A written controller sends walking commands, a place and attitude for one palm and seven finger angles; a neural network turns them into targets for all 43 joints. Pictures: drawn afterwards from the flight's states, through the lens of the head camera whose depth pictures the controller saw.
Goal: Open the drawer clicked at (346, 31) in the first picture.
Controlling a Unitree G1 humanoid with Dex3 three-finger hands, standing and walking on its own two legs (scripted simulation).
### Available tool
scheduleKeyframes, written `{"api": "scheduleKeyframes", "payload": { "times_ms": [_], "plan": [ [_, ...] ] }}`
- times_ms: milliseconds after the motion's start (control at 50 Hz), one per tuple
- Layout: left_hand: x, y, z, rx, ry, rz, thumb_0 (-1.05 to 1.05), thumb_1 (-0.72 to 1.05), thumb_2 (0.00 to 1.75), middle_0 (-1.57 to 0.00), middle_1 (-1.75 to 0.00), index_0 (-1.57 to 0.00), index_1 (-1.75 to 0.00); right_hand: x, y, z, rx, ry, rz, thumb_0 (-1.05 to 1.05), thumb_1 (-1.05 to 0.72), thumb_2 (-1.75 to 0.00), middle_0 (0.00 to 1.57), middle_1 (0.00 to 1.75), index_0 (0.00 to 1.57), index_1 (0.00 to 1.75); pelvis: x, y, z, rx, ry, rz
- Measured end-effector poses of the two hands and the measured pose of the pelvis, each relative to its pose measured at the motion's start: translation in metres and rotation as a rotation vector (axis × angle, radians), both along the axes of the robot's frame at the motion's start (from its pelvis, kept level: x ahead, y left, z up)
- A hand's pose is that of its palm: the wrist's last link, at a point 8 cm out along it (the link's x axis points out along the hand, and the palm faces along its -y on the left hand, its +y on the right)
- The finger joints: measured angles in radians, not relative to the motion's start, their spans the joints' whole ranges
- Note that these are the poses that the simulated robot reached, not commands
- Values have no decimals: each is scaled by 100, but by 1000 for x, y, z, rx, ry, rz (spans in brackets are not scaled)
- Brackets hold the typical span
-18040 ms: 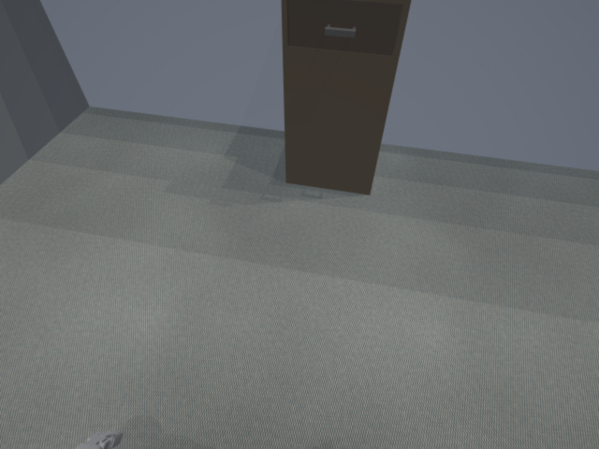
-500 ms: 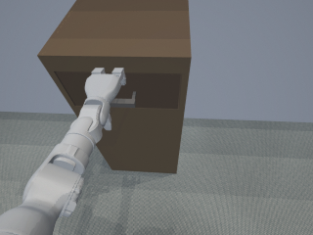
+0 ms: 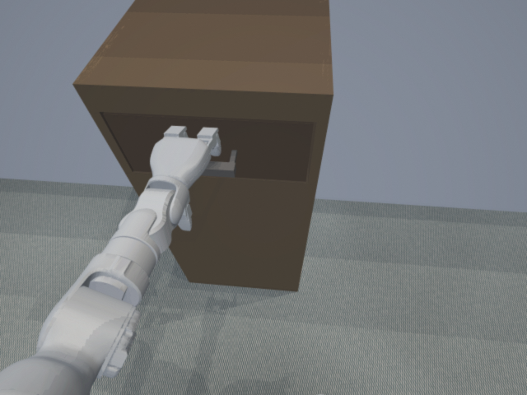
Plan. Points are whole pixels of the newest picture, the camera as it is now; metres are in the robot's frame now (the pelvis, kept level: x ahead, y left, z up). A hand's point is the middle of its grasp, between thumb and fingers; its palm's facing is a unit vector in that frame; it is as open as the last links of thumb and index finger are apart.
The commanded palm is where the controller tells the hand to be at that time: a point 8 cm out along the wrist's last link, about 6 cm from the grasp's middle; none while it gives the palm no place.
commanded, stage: lower the fingers behind the handle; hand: left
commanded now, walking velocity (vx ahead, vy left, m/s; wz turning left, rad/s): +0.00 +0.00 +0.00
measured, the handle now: (209, 161) +0.53 +0.11 +0.01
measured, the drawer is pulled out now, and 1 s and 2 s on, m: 0.00 0.00 0.00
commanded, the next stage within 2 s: lift the fingers back up to retry in 1.26 s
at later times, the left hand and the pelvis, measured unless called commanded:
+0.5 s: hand (199, 183) +0.46 +0.12 +0.02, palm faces +0.00 -0.03 -1.00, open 13.8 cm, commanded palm +0.44 +0.13 +0.07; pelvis -0.01 +0.00 -0.01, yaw -1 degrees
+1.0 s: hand (204, 185) +0.47 +0.11 +0.01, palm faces +0.01 +0.01 -1.00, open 13.8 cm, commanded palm +0.45 +0.13 +0.04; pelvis -0.03 +0.00 -0.03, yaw +0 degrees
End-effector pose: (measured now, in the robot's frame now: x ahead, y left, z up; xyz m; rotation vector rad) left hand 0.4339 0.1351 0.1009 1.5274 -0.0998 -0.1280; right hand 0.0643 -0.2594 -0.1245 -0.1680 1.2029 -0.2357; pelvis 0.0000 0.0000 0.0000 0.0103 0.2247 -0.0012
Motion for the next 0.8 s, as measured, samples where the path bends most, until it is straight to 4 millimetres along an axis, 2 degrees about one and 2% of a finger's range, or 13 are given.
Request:
{"api": "scheduleKeyframes", "payload": {
  "times_ms": [260, 480, 800],
  "plan": [
    [9, -6, -15, 33, -2, 54, 0, -49, 30, -32, -120, -32, -120, -26, 6, -9, 18, 43, -33, 1, -91, -90, 20, 30, 20, 30, -8, 1, -5, 4, 28, -9],
    [10, -10, -27, 6, -18, 24, 0, -49, 30, -32, -121, -32, -120, -47, -2, -12, -8, 81, -53, 1, -91, -90, 20, 30, 20, 30, -10, -1, -11, 5, 59, -18],
    [13, -18, -29, 52, -22, 76, 0, -49, 30, -31, -127, -32, -120, -43, -7, -17, -17, 51, -49, 1, -91, -90, 20, 30, 20, 30, -18, -3, -17, 9, 78, -16]
  ]
}}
